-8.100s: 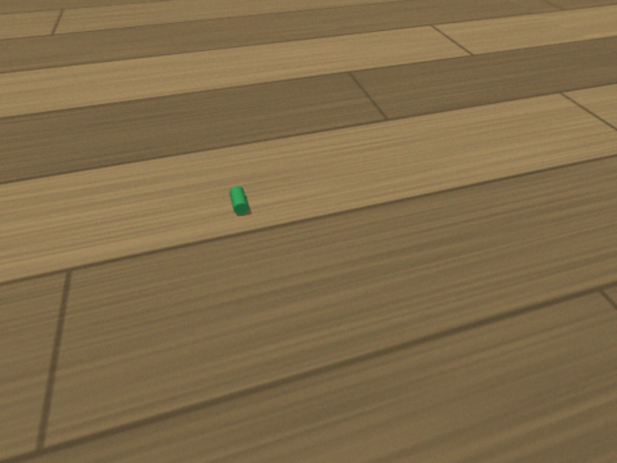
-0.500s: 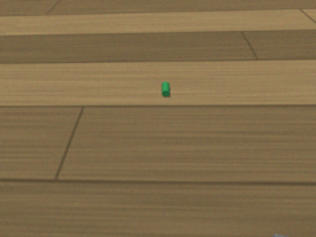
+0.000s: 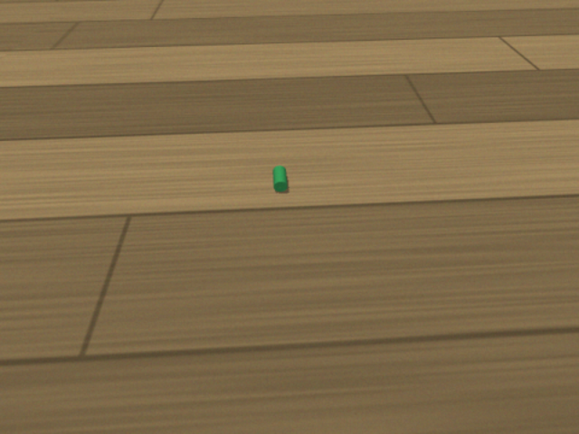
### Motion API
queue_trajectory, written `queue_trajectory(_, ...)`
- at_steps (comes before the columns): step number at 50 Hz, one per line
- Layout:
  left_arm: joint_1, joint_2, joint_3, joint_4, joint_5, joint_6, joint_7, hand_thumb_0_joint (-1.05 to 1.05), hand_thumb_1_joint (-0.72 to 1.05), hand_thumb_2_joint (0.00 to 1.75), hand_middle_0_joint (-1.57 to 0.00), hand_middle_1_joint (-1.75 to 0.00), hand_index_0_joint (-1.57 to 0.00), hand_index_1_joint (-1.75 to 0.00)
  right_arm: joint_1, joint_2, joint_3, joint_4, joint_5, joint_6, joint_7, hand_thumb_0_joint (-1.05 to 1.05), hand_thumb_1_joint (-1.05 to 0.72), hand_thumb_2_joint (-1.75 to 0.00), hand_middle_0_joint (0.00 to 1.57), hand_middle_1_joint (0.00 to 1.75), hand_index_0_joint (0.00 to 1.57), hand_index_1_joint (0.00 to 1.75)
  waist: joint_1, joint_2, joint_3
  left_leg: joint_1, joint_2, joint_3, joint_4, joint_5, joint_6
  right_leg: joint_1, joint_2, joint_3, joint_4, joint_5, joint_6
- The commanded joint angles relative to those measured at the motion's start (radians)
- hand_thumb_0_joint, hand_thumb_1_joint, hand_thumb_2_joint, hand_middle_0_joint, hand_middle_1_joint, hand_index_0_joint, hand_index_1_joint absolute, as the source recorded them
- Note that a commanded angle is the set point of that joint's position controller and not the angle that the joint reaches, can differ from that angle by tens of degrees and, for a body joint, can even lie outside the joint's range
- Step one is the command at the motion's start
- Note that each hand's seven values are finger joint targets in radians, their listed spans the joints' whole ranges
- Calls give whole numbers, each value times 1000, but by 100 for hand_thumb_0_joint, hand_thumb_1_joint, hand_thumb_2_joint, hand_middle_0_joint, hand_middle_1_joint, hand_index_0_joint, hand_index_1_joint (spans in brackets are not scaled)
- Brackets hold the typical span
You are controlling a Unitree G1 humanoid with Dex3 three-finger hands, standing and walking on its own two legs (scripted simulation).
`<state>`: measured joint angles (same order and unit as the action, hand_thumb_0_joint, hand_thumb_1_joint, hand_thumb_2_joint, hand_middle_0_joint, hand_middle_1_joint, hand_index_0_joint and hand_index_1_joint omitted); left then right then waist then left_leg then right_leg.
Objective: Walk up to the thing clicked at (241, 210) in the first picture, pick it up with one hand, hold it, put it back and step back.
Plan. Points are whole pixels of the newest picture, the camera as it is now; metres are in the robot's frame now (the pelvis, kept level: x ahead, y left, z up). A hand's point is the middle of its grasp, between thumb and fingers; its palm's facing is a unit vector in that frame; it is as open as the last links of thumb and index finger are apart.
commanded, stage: walk up
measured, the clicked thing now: (280, 178) +1.44 +0.04 -0.74
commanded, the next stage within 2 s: stand in 0.12 s
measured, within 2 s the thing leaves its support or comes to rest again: neither
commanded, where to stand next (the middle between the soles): +0.06 +0.01 m, yaw +1 degrees
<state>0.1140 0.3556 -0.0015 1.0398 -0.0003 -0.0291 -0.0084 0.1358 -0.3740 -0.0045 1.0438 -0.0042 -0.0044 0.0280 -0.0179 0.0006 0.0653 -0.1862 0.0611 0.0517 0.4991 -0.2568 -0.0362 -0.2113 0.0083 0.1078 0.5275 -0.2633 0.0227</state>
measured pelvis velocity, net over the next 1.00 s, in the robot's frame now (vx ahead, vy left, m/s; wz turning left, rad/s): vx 0.01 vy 0.01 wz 0.04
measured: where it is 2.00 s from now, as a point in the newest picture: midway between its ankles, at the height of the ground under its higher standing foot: outside the picture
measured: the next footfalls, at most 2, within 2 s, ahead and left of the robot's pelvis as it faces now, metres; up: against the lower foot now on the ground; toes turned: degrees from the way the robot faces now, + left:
none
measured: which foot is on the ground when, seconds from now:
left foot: down 0.00-1.00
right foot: down 0.00-1.00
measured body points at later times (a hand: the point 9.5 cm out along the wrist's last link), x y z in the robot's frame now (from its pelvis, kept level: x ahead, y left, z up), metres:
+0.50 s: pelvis +0.00 +0.00 +0.01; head +0.01 +0.00 +0.46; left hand +0.07 +0.31 -0.12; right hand +0.09 -0.30 -0.12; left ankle +0.01 +0.14 -0.74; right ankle +0.02 -0.14 -0.74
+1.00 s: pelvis +0.01 +0.01 +0.01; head +0.02 +0.01 +0.46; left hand +0.07 +0.31 -0.12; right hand +0.09 -0.29 -0.12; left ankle +0.01 +0.14 -0.74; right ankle +0.02 -0.14 -0.74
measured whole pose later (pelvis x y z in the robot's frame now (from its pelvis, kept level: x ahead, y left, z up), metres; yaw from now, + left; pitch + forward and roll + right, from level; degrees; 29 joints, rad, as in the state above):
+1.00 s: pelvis +0.01 +0.01 +0.01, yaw +2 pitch -2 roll +0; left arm 0.11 0.35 0.00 1.14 0.01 -0.01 -0.01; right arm 0.09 -0.36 0.00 1.14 -0.01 -0.01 0.02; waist -0.01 0.00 0.06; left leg -0.13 0.04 0.02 0.34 -0.17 -0.03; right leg -0.13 -0.02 0.07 0.35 -0.18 0.04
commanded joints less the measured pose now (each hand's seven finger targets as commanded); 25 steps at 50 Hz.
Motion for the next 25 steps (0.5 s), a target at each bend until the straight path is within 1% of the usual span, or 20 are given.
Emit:
queue_trajectory(1, -47, 226, 51, -28, 1, -18, 19, 0, 90, 90, -20, -30, -20, -30, -72, -203, -51, -46, 1, -25, -18, 0, -90, -90, 20, 30, 20, 30, 15, 5, -76, 31, 74, -90, -131, 25, 77, 5, -81, 77, -128, 164, -67)
queue_trajectory(5, -77, 219, 47, -12, 2, -16, 18, 0, 90, 90, -20, -30, -20, -30, -69, -204, -55, -19, 1, -21, -18, 0, -90, -90, 20, 30, 20, 30, 6, -11, -71, 49, 70, -80, -151, 7, 71, 7, -88, 85, -162, 147, -64)
queue_trajectory(6, -75, 223, 41, 1, 6, -15, 14, 0, 90, 90, -20, -30, -20, -30, -84, -197, -50, -19, -1, -24, -20, 0, -90, -90, 20, 30, 20, 30, 3, -21, -87, 56, 76, -106, -166, 81, 63, 32, -105, 70, -177, 206, -48)
queue_trajectory(7, -82, 220, 44, 5, 5, -12, 13, 0, 90, 90, -20, -30, -20, -30, -83, -201, -51, -16, -1, -26, -22, 0, -90, -90, 20, 30, 20, 30, 5, -19, -91, 54, 78, -106, -175, 116, 60, 51, -101, 63, -172, 237, -40)
queue_trajectory(8, -77, 220, 44, 10, 3, -12, 13, 0, 90, 90, -20, -30, -20, -30, -86, -202, -50, -10, -2, -28, -22, 0, -90, -90, 20, 30, 20, 30, 8, -9, -101, 68, 77, -101, -177, 135, 55, 58, -103, 61, -172, 246, -39)
queue_trajectory(9, -61, 217, 42, 20, 2, -9, 11, 0, 90, 90, -20, -30, -20, -30, -94, -205, -50, -3, -2, -29, -23, 0, -90, -90, 20, 30, 20, 30, 16, -4, -91, 86, 79, -103, -181, 129, 56, 40, -98, 60, -183, 233, -37)
queue_trajectory(10, -71, 215, 41, 25, 4, -8, 12, 0, 90, 90, -20, -30, -20, -30, -96, -207, -50, -1, -3, -30, -24, 0, -90, -90, 20, 30, 20, 30, 10, 2, -105, 87, 85, -106, -183, 143, 55, 67, -101, 52, -179, 245, -36)
queue_trajectory(11, -67, 215, 42, 29, 3, -8, 12, 0, 90, 90, -20, -30, -20, -30, -98, -208, -50, 3, -3, -30, -25, 0, -90, -90, 20, 30, 20, 30, 15, 2, -117, 97, 86, -103, -183, 171, 56, 76, -104, 49, -180, 270, -36)
queue_trajectory(13, -71, 217, 42, 32, 4, -9, 13, 0, 90, 90, -20, -30, -20, -30, -91, -208, -49, 11, -1, -33, -26, 0, -90, -90, 20, 30, 20, 30, 9, 2, -130, 112, 85, -99, -182, 217, 54, 87, -110, 44, -187, 314, -34)
queue_trajectory(15, -76, 220, 44, 39, 4, -7, 13, 0, 90, 90, -20, -30, -20, -30, -88, -201, -46, 20, -2, -32, -27, 0, -90, -90, 20, 30, 20, 30, 7, -1, -121, 110, 82, -96, -189, 197, 50, 87, -113, 44, -196, 299, -33)
queue_trajectory(17, -75, 215, 44, 41, 6, -5, 14, 0, 90, 90, -20, -30, -20, -30, -91, -205, -46, 23, -3, -32, -29, 0, -90, -90, 20, 30, 20, 30, 9, 11, -126, 110, 88, -100, -195, 225, 49, 97, -112, 35, -192, 308, -31)
queue_trajectory(18, -72, 217, 42, 43, 5, -4, 14, 0, 90, 90, -20, -30, -20, -30, -99, -201, -45, 26, -2, -31, -28, 0, -90, -90, 20, 30, 20, 30, 12, 11, -112, 109, 81, -99, -201, 190, 46, 76, -110, 35, -207, 271, -31)
queue_trajectory(19, -79, 217, 42, 44, 6, -3, 14, 0, 90, 90, -20, -30, -20, -30, -100, -201, -46, 26, -3, -28, -29, 0, -90, -90, 20, 30, 20, 30, 8, 6, -97, 98, 81, -100, -204, 153, 47, 71, -110, 35, -215, 241, -30)
queue_trajectory(20, -72, 215, 42, 49, 9, -1, 14, 0, 90, 90, -20, -30, -20, -30, -103, -201, -46, 29, -4, -26, -29, 0, -90, -90, 20, 30, 20, 30, 11, 2, -84, 94, 79, -100, -211, 94, 48, 53, -110, 40, -228, 200, -30)
queue_trajectory(21, -81, 222, 43, 50, 9, 0, 13, 0, 90, 90, -20, -30, -20, -30, -92, -193, -44, 31, -5, -25, -28, 0, -90, -90, 20, 30, 20, 30, 5, -3, -66, 73, 80, -106, -227, 72, 46, 52, -107, 38, -227, 169, -32)
queue_trajectory(22, -68, 217, 42, 52, 9, 1, 13, 0, 90, 90, -20, -30, -20, -30, -101, -199, -46, 34, -5, -23, -27, 0, -90, -90, 20, 30, 20, 30, 11, 4, -55, 77, 76, -109, -232, 32, 46, 27, -105, 40, -243, 129, -32)
queue_trajectory(25, -61, 215, 43, 55, 11, -1, 11, 0, 90, 90, -20, -30, -20, -30, -96, -202, -50, 34, -5, -22, -24, 0, -90, -90, 20, 30, 20, 30, 11, 4, -48, 66, 78, -115, -239, -2, 49, 28, -104, 37, -248, 114, -32)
